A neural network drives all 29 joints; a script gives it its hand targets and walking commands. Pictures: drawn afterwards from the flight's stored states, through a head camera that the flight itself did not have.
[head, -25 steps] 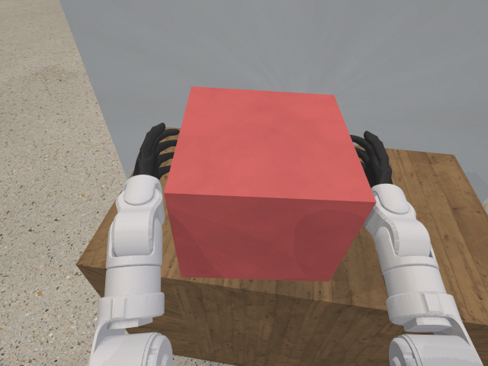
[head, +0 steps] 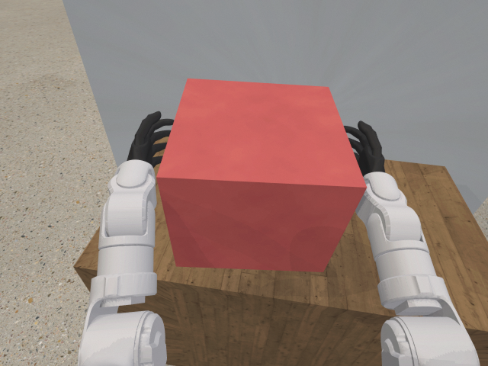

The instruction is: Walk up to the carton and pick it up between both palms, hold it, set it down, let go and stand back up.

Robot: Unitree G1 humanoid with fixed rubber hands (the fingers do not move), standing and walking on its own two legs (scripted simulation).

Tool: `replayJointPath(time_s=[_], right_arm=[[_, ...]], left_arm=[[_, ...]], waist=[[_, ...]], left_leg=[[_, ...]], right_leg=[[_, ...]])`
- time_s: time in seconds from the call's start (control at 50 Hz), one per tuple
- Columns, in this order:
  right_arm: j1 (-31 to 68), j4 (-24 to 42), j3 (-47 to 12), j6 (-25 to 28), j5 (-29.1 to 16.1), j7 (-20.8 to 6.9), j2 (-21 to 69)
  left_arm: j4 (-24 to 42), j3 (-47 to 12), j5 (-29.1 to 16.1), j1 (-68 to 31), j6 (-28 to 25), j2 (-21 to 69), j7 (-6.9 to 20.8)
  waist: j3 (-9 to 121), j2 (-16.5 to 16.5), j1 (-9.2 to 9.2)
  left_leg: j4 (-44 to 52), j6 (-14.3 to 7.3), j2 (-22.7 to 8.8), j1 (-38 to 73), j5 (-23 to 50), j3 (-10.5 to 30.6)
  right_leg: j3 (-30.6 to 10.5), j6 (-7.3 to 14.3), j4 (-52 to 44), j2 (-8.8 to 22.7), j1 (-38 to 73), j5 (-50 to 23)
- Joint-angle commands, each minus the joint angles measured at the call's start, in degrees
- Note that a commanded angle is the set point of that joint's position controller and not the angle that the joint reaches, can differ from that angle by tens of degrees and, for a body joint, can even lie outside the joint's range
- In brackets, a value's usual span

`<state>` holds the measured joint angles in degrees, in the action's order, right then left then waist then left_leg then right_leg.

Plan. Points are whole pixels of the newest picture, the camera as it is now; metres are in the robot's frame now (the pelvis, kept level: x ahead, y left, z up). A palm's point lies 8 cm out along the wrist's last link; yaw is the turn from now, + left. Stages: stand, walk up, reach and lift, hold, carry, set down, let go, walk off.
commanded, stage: reach and lift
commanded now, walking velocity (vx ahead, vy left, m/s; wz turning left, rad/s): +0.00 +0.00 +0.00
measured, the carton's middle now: (254, 174) +0.41 +0.00 +0.12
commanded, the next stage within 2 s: hold in 0.22 s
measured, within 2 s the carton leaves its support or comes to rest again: neither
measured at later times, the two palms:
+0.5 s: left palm (149, 158) +0.36 +0.16 +0.20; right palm (378, 165) +0.35 -0.19 +0.19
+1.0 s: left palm (137, 155) +0.35 +0.17 +0.21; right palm (375, 161) +0.34 -0.18 +0.20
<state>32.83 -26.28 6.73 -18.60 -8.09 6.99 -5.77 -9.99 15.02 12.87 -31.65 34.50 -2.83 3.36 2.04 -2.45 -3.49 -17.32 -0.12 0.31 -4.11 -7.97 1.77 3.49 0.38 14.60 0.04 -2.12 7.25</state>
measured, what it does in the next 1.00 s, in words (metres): stands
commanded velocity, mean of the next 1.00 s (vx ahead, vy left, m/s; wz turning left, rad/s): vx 0.00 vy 0.00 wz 0.00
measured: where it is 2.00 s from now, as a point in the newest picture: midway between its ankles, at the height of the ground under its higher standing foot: outside the picture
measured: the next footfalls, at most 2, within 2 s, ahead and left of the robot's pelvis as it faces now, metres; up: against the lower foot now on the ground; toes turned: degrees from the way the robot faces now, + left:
none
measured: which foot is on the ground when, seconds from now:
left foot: down 0.00-1.00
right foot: down 0.00-1.00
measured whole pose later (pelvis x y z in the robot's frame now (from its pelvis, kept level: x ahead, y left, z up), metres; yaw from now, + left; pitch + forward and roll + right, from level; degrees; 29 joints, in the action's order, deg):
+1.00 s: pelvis +0.00 +0.00 +0.00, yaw +0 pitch -7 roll -1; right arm 34.0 -20.8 5.1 -25.1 -10.5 8.9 -6.3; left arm -3.2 17.0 14.2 -31.3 41.7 -2.4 5.7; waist 1.9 -1.9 -4.5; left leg -17.2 0.0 0.1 -1.8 -8.3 1.8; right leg 3.4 0.6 13.7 -0.3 0.6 7.2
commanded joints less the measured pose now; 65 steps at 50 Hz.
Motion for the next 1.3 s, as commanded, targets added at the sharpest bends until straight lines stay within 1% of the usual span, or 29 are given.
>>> replayJointPath(time_s=[0.0,0.06,0.08,0.1,0.12,0.14,0.2,0.22,0.24,0.32,0.34,0.4,0.42,0.44,0.5,0.56,0.6,0.62,0.72,0.86,0.88,0.96,0.98,1.0,1.06,1.14,1.22,1.26,1.28], right_arm=[[40.15,18.68,-23.1,2.83,-6.05,-7.04,26.64],[41.3,21.42,-24.17,2.07,-7.15,-7.43,25.86],[40.06,20.98,-23.5,1.59,-7.58,-7.62,24.69],[40.21,19.42,-23.04,1.13,-7.22,-7.95,24.19],[39.44,20.36,-23.48,1.13,-7.53,-8.29,24.53],[38.87,19.49,-21.87,0.65,-7.36,-8.46,22.74],[39.87,19.08,-21.83,0.29,-7.26,-9.29,22.61],[40.51,21.12,-22.47,0.89,-7.65,-9.41,24.22],[40.72,21.77,-22.81,0.85,-7.92,-9.58,23.89],[44.13,20.6,-22.38,0.26,-8.08,-9.98,23.56],[44.39,20.35,-21.53,0.19,-7.79,-10.05,24.63],[44.8,21.05,-22.37,0.05,-8.35,-9.87,25.22],[43.56,19.0,-21.51,-0.59,-8.41,-9.6,24.53],[45.23,20.07,-23.04,-0.76,-8.68,-9.35,25.36],[44.91,18.12,-22.97,-1.48,-7.95,-8.35,26.12],[45.17,22.82,-26.08,-1.07,-9.23,-7.38,28.55],[43.07,19.0,-25.07,-2.07,-8.6,-6.43,28.13],[43.07,21.3,-25.77,-1.8,-8.76,-6.11,28.71],[40.51,18.04,-22.98,-3.48,-8.37,-5.88,27.16],[41.7,22.83,-22.63,-2.71,-8.68,-6.23,26.92],[41.66,21.74,-22.12,-3.05,-7.97,-6.31,26.01],[42.56,21.22,-22.29,-3.16,-7.92,-6.73,25.83],[41.64,20.74,-21.54,-3.13,-7.59,-6.89,25.06],[42.28,19.44,-21.79,-3.32,-7.63,-7.07,25.13],[43.78,18.28,-21.39,-3.18,-6.52,-7.89,25.53],[46.62,14.93,-19.45,-1.27,-5.06,-9.52,25.79],[47.34,19.0,-22.86,0.41,-6.7,-9.71,27.79],[46.92,15.78,-21.05,0.1,-5.78,-9.49,26.96],[47.16,17.46,-21.88,0.47,-5.99,-9.47,27.38]], left_arm=[[9.24,-23.56,-7.16,-27.96,-0.91,27.97,7.97],[11.23,-23.74,-7.42,-28.61,0.32,27.59,7.89],[10.88,-23.94,-7.43,-26.98,0.82,28.11,7.63],[11.51,-24.3,-7.66,-29.12,0.97,28.43,7.64],[14.3,-25.04,-8.12,-29.31,1.05,28.43,7.19],[10.59,-24.0,-7.38,-27.68,1.93,27.34,7.19],[12.18,-24.71,-7.54,-28.14,2.59,28.7,7.04],[16.62,-26.77,-8.52,-30.26,2.25,29.67,6.77],[16.09,-27.47,-9.06,-30.54,2.33,29.99,6.43],[13.25,-26.32,-8.65,-32.58,2.61,28.22,6.01],[11.75,-26.08,-8.94,-32.76,2.83,28.11,6.12],[13.42,-25.87,-9.45,-33.38,2.8,28.39,6.39],[11.56,-25.31,-9.22,-32.47,3.17,27.07,6.6],[10.89,-24.46,-9.53,-33.25,3.02,27.03,6.76],[7.74,-20.8,-7.37,-31.52,3.08,25.07,7.38],[11.43,-21.14,-9.01,-31.33,1.97,24.43,8.09],[8.15,-18.1,-7.45,-30.32,2.22,22.94,8.98],[11.12,-19.34,-7.61,-30.94,2.19,23.59,9.41],[11.94,-20.14,-7.1,-32.7,3.26,22.96,10.87],[15.48,-24.84,-9.36,-33.81,3.32,26.17,10.33],[13.2,-23.79,-8.76,-33.07,3.75,25.52,10.36],[12.53,-21.88,-7.64,-33.05,4.04,25.22,10.29],[11.54,-21.6,-7.32,-32.31,4.4,24.6,10.15],[10.25,-20.47,-6.97,-32.02,4.52,25.02,10.13],[7.82,-17.74,-5.37,-31.76,4.67,24.76,10.24],[5.92,-17.86,-5.36,-35.37,3.76,26.8,9.71],[11.48,-21.19,-8.21,-36.94,2.22,26.54,8.29],[8.53,-20.76,-7.19,-37.36,2.28,25.98,8.19],[11.01,-21.42,-7.13,-37.53,1.95,25.84,8.1]], waist=[[19.25,2.87,-0.32],[20.58,2.56,0.46],[19.05,3.17,-0.52],[17.93,2.75,-0.46],[19.57,4.39,-0.44],[16.71,3.84,-1.07],[17.09,4.32,-0.56],[21.15,4.67,-0.69],[20.34,5.16,-0.94],[18.66,5.01,0.31],[18.4,3.95,-0.33],[21.06,3.37,0.27],[20.17,2.99,-0.28],[21.04,2.05,0.85],[19.44,0.8,1.17],[25.5,-0.79,2.05],[21.38,-1.26,1.25],[21.96,-0.74,1.39],[17.05,2.33,-1.01],[20.16,5.04,-3.25],[17.76,5.01,-3.33],[17.49,3.63,-1.34],[17.27,4.15,-1.62],[16.84,3.21,-0.46],[13.78,0.93,0.52],[15.33,3.08,1.47],[22.98,1.57,1.19],[19.16,2.63,0.63],[21.94,2.37,0.99]], left_leg=[[1.35,1.83,1.95,6.56,13.49,-2.08],[1.2,2.34,1.74,7.13,16.17,-2.38],[0.82,2.79,1.34,8.04,17.36,-1.9],[1.17,2.89,1.43,7.85,16.63,-1.9],[0.79,3.16,1.16,9.41,18.6,-1.76],[0.73,3.33,0.94,8.65,17.15,-1.7],[1.68,3.27,0.63,8.01,14.87,-1.38],[0.98,3.34,0.77,10.42,16.75,-1.65],[0.26,3.31,0.83,10.37,17.15,-1.61],[1.4,2.35,0.96,6.93,10.51,-2.07],[1.96,1.67,1.27,5.16,8.29,-2.06],[1.66,1.58,1.57,5.24,9.72,-2.26],[2.19,1.83,1.35,5.13,9.91,-2.9],[2.29,1.16,1.63,4.27,8.97,-2.71],[2.97,0.29,2.15,1.94,5.76,-3.27],[2.0,-0.06,2.6,2.59,10.48,-3.21],[2.33,0.08,3.43,0.98,9.1,-3.55],[2.39,-0.15,3.41,1.82,9.61,-3.64],[2.64,1.14,2.82,2.66,9.37,-3.29],[0.82,2.32,2.18,6.01,12.96,-2.25],[1.17,2.2,2.01,5.67,11.92,-2.41],[2.35,1.92,1.66,4.4,9.21,-2.74],[2.38,1.97,1.62,4.47,9.06,-2.94],[2.84,1.66,1.34,4.16,7.88,-2.69],[4.26,0.45,1.38,1.78,4.11,-3.12],[4.61,0.42,0.8,2.6,1.22,-3.72],[2.1,0.46,1.84,5.34,9.71,-3.57],[2.19,0.61,1.95,5.16,7.48,-3.67],[1.97,0.54,1.54,5.32,8.0,-3.5]], right_leg=[[0.93,-1.53,-0.56,-3.1,8.1,-12.9],[0.62,-1.18,-0.58,-3.68,7.8,-13.28],[0.91,-0.91,-1.02,-4.18,6.73,-12.2],[1.07,-0.84,-1.29,-4.33,6.02,-10.43],[0.92,-0.51,-1.09,-4.59,5.31,-11.15],[0.51,-0.45,-1.72,-4.51,3.71,-8.86],[0.76,0.2,-1.71,-4.55,3.45,-5.94],[1.06,0.17,-1.29,-4.53,3.23,-8.03],[0.88,0.24,-1.4,-4.26,3.34,-8.21],[0.59,-0.07,-1.4,-3.62,2.81,-5.53],[0.41,-0.28,-1.4,-3.43,3.26,-4.63],[-0.36,-0.34,-0.96,-3.28,6.13,-8.25],[-0.24,-0.8,-1.45,-3.3,5.65,-8.11],[-0.45,-1.02,-1.34,-3.22,7.25,-9.14],[-0.86,-1.85,-1.32,-2.35,8.64,-9.69],[-1.18,-2.48,0.17,-2.39,12.85,-18.66],[-1.6,-3.47,0.01,-1.66,13.95,-20.88],[-1.52,-3.62,0.16,-1.62,13.27,-20.61],[-0.53,-2.68,-0.73,-2.12,10.3,-13.52],[-0.04,-1.2,-0.81,-2.55,8.48,-12.25],[0.45,-1.25,-0.96,-2.62,7.69,-10.87],[0.34,-0.99,-1.27,-3.06,7.34,-7.82],[-0.18,-0.59,-1.63,-2.96,7.56,-6.96],[-0.02,-0.58,-1.74,-3.04,7.29,-5.95],[-0.32,-0.64,-2.16,-2.79,6.62,-2.73],[-0.03,0.21,-2.43,-2.66,4.65,2.61],[0.09,-0.62,-0.93,-3.32,7.3,-6.85],[0.35,-0.74,-1.22,-3.11,5.7,-4.71],[0.31,-0.9,-1.38,-2.98,6.49,-5.51]])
